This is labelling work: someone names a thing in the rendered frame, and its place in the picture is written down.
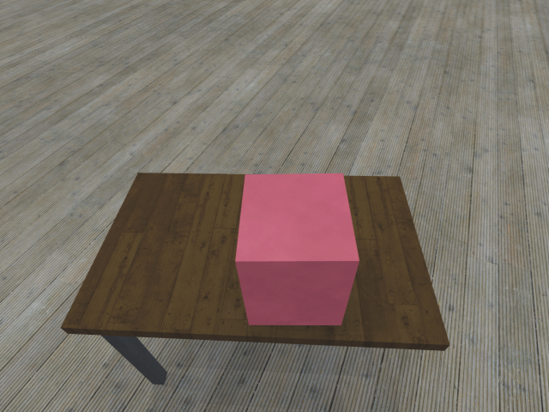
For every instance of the carton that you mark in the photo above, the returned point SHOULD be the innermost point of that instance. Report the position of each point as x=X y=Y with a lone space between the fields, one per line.
x=296 y=253

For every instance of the table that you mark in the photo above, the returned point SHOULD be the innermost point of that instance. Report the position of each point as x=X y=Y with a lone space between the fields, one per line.
x=167 y=269

